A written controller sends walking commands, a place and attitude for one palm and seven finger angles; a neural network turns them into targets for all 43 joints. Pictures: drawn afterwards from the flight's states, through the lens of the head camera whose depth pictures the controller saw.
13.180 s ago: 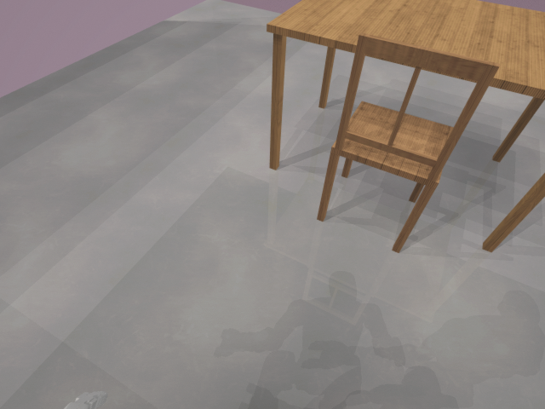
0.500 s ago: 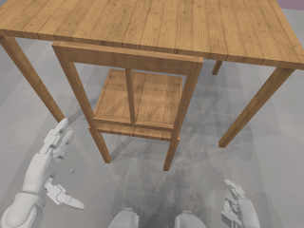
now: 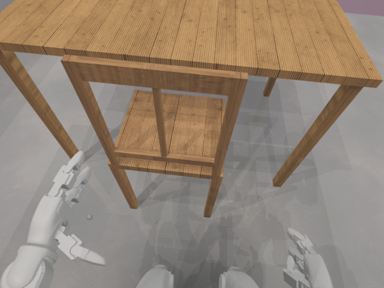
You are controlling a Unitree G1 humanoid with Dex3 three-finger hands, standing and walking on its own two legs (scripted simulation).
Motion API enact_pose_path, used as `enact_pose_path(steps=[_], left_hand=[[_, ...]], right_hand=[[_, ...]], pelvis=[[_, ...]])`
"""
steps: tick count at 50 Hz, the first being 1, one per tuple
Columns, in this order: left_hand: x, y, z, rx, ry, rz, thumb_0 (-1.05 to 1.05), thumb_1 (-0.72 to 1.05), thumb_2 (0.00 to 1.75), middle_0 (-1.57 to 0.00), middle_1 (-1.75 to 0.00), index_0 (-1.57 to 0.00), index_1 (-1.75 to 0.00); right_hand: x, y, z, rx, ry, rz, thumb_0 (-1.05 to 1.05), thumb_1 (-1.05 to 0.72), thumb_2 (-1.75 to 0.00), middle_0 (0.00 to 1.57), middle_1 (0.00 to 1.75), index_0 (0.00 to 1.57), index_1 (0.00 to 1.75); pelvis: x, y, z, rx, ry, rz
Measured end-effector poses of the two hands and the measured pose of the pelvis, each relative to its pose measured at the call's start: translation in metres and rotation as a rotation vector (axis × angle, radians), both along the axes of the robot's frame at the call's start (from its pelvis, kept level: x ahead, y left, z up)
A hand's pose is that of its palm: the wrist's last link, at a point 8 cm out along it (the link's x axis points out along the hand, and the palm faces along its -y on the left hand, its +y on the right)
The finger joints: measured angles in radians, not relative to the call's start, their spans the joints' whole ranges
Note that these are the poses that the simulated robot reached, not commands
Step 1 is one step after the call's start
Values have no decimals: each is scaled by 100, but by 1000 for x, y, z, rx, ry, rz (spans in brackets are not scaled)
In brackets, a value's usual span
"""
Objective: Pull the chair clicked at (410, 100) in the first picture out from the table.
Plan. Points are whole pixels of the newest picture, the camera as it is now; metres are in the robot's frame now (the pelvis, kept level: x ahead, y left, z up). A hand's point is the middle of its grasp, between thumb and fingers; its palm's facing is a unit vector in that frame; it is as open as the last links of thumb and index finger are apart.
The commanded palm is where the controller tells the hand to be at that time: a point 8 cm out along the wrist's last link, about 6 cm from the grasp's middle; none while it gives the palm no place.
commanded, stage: aim the fingers beside a spindle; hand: left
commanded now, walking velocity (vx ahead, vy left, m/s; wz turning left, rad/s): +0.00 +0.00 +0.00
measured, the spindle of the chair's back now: (160, 126) +0.51 +0.11 -0.02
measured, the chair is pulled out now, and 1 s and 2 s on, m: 0.00 0.00 0.00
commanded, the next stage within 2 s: none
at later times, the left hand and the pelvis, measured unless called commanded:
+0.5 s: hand (114, 201) +0.27 +0.17 +0.03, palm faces -0.10 -0.99 -0.04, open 16.9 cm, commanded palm +0.26 +0.23 +0.03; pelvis +0.00 +0.00 -0.01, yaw +0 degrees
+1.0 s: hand (139, 184) +0.32 +0.13 +0.01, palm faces -0.12 -0.99 -0.02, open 16.9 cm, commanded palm +0.31 +0.19 +0.01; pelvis +0.00 +0.00 -0.02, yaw +0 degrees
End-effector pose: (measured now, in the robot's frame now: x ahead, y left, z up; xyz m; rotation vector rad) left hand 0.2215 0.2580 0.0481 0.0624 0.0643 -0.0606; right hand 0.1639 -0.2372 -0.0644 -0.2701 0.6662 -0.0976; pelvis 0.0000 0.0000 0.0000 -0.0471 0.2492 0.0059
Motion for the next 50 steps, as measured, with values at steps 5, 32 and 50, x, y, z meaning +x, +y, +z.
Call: enact_pose_path(steps=[5, 32, 50], left_hand=[[-1, -2, -1, -2, 8, -3, -1, -49, 30, -7, -8, -7, -8], [47, -42, -21, -26, -11, -46, -1, -49, 30, -6, -8, -6, -8], [86, -68, -34, -40, -23, -58, -1, -49, 30, -6, -8, -6, -8]], right_hand=[[3, 2, -1, 7, -8, 11, 1, -90, -90, 21, 30, 20, 30], [-8, -7, -23, 0, 72, -4, 1, -90, -90, 21, 30, 20, 30], [-13, -9, -40, 14, 148, -17, 1, -90, -90, 21, 30, 20, 30]], pelvis=[[0, -1, 0, 1, 1, 1], [1, -3, -12, 11, 59, -6], [1, -5, -19, 18, 92, -12]])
